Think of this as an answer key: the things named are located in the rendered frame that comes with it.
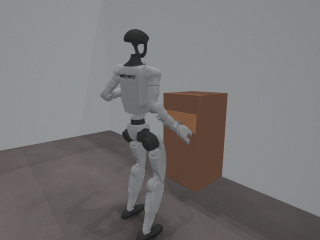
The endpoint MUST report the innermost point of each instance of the robot right forearm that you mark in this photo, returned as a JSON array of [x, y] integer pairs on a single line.
[[165, 118]]

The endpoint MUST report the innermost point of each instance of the robot right hand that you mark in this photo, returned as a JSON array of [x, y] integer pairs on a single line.
[[183, 133]]

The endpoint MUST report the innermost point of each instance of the robot left shin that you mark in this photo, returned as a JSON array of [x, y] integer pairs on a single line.
[[134, 188]]

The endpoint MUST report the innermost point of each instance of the robot left forearm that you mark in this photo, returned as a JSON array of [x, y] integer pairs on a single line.
[[116, 93]]

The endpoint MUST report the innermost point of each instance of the cabinet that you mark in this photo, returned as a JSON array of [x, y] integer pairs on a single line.
[[199, 163]]

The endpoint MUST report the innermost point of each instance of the right robot upper arm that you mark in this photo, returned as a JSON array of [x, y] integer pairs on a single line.
[[153, 76]]

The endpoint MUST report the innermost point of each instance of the drawer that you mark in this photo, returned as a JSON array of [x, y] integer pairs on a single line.
[[189, 120]]

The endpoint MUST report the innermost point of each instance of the robot torso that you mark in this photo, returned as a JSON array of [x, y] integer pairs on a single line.
[[134, 97]]

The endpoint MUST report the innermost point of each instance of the left robot upper arm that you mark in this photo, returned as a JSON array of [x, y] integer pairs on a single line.
[[111, 84]]

